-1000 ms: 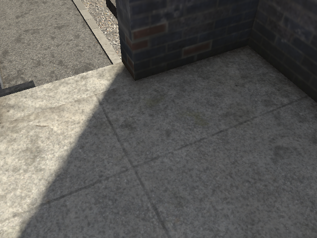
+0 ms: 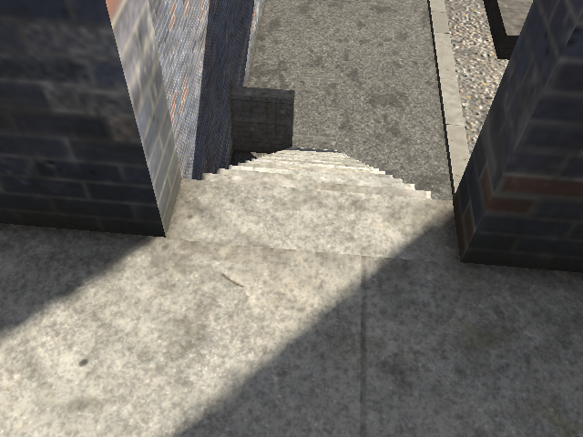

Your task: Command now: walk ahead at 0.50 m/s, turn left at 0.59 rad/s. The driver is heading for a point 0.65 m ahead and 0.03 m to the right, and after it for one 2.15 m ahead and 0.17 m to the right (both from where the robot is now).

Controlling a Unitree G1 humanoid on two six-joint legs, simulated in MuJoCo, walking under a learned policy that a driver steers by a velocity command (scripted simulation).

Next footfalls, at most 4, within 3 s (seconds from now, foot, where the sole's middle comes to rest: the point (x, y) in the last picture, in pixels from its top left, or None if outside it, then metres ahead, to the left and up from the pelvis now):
0.36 right None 0.39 -0.13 -0.77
0.88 left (232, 360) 0.63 0.14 -0.77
1.16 right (344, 350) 0.66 -0.13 -0.77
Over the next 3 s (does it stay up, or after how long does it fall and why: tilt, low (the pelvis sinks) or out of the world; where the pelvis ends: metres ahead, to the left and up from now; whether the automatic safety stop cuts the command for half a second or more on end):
stays up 0.62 0.02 0.00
